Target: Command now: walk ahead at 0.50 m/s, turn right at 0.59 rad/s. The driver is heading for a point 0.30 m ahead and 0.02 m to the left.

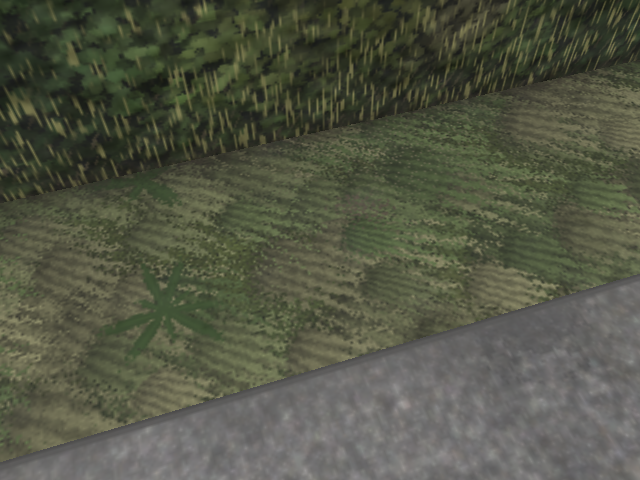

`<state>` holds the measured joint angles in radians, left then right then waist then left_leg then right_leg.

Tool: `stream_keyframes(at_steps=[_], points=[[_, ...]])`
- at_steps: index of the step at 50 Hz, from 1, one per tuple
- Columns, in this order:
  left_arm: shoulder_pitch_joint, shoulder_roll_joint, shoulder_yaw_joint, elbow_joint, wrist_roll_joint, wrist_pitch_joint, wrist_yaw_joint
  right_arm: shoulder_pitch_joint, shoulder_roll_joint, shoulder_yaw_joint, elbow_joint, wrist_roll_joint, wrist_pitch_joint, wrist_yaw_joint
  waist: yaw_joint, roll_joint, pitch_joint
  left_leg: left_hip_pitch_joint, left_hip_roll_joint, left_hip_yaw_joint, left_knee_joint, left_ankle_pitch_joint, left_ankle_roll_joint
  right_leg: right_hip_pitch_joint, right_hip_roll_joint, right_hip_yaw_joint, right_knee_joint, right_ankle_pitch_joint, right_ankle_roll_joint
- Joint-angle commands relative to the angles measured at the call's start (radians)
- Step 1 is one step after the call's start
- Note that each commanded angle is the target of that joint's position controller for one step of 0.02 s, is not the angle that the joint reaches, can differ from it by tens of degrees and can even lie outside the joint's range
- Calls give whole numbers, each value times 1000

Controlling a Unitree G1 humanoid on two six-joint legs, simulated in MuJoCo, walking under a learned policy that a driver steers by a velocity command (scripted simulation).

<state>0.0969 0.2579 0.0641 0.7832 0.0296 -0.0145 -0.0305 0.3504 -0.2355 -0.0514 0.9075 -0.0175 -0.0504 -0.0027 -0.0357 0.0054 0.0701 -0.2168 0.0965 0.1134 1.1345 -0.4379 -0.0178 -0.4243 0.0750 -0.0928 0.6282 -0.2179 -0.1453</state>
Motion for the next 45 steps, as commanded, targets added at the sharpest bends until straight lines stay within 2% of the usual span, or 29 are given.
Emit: stream_keyframes(at_steps=[1,2,3,4,6,8,11,16,18,20,21,22,23,24,25,26,27,28,30,33,36,38,39,40,41,42,43,45], points=[[196,170,53,16,-21,-1,30,-78,-117,-18,-132,6,-44,6,69,6,-86,-481,27,-128,126,113,16,437,-320,494,-371,198,-173],[162,144,44,14,-28,-9,33,-64,-117,-20,-128,-14,-31,5,32,5,-65,-415,40,-135,69,120,7,354,-269,426,-379,284,-148],[140,125,36,6,-30,-18,33,-33,-111,-18,-117,-28,-12,7,8,-4,-81,-360,45,-138,37,128,-2,314,-238,380,-388,327,-138],[150,123,33,7,-33,-30,30,-29,-106,-18,-119,-34,5,11,3,-9,-92,-343,39,-132,19,128,-12,297,-223,368,-391,372,-142],[187,142,36,19,-34,-43,25,-53,-91,-15,-129,-32,24,18,1,-13,-85,-364,33,-116,-44,174,-27,277,-200,339,-414,374,-139],[232,145,34,32,-30,-47,26,-117,-89,-14,-148,-27,28,17,20,-24,-45,-402,25,-100,-122,245,-36,278,-194,308,-409,563,-113],[285,133,25,52,-31,-45,31,-188,-83,-6,-167,-19,27,15,46,-51,-54,-400,-4,-83,-246,336,-25,325,-168,245,-350,826,-42],[339,115,8,79,-20,-32,50,-280,-78,10,-184,-5,17,13,98,-79,-64,-349,-67,-62,-448,431,18,427,-170,239,-292,884,7],[330,115,5,86,-11,-29,57,-255,-88,11,-171,-7,7,8,86,-87,-63,-282,-94,-65,-515,393,43,445,-184,254,-242,920,15],[293,134,7,87,-13,-33,65,-131,-121,0,-124,-10,-6,-3,29,-92,-86,-146,-124,-75,-601,361,79,454,-193,282,-134,999,31],[263,143,7,87,-24,-37,64,-44,-124,-2,-95,-14,-20,-11,-26,-65,-106,-34,-109,-86,-724,482,97,441,-168,268,-24,946,44],[255,127,-1,63,-34,-49,60,54,-164,-9,-72,-19,-36,-20,-57,8,-196,183,30,-204,-706,903,131,330,-116,252,145,677,62],[426,43,-11,79,-63,-43,61,63,-228,-19,-81,-12,-29,-19,14,231,-332,417,319,-483,-620,1477,326,131,48,184,461,-170,108],[446,98,-2,116,-40,-26,65,41,-167,-6,-83,24,-13,-8,18,160,-390,365,348,-583,-675,1431,393,87,81,219,556,-399,106],[389,109,2,130,-16,-11,64,-34,-122,7,-94,29,-9,-2,33,56,-267,241,294,-499,-725,1215,372,63,43,252,586,-353,113],[333,95,-2,126,-4,-3,59,-107,-80,21,-102,21,-4,-5,47,23,-183,143,236,-426,-775,1015,327,53,13,244,541,-312,118],[301,81,-6,126,-5,10,53,-142,-52,34,-99,14,0,-12,62,32,-128,55,187,-357,-823,891,281,81,-17,239,461,-284,128],[303,65,-10,131,-2,25,47,-162,-55,38,-90,10,4,-17,82,78,-107,-17,139,-299,-855,789,247,137,-31,216,385,-256,141],[325,39,-22,159,-6,47,45,-158,-78,35,-69,-4,10,-17,89,115,-119,-56,88,-239,-867,665,215,209,-21,157,247,-256,156],[277,35,-30,176,-11,64,57,-122,-117,24,-41,-4,21,-14,58,126,-129,-54,94,-272,-897,378,214,231,-37,122,92,-228,154],[257,38,-34,198,-12,63,57,-146,-133,16,-31,3,43,-13,64,132,-100,-124,84,-298,-935,51,180,289,-45,93,-47,-113,133],[258,33,-40,215,-4,50,57,-141,-121,17,-19,10,56,-15,71,95,-55,-206,70,-300,-948,-83,120,353,-62,116,-185,-36,105],[252,45,-43,214,5,40,60,-129,-108,18,-13,10,59,-13,65,53,-29,-219,54,-292,-929,-89,81,344,-117,192,-259,-39,88],[223,81,-39,212,1,30,63,-104,-91,18,-11,19,62,-10,26,-27,5,-183,-7,-239,-896,-24,52,235,-175,286,-315,-156,63],[199,60,-46,225,-13,21,62,-113,-71,22,2,21,63,-6,15,-90,27,-46,-43,-192,-844,107,45,82,-193,312,-374,-259,59],[178,43,-53,230,-17,9,63,-99,-60,24,17,16,60,-3,-2,-107,10,67,-43,-184,-799,207,48,25,-196,317,-415,-274,76],[163,50,-52,235,-20,0,64,-74,-56,26,36,11,56,-3,-16,-111,-2,118,-38,-183,-787,252,51,16,-187,304,-425,-248,91],[171,50,-51,245,-24,-8,68,-58,-77,23,61,4,49,-4,-13,-76,-10,107,-21,-198,-791,271,61,71,-164,270,-403,-158,99]])
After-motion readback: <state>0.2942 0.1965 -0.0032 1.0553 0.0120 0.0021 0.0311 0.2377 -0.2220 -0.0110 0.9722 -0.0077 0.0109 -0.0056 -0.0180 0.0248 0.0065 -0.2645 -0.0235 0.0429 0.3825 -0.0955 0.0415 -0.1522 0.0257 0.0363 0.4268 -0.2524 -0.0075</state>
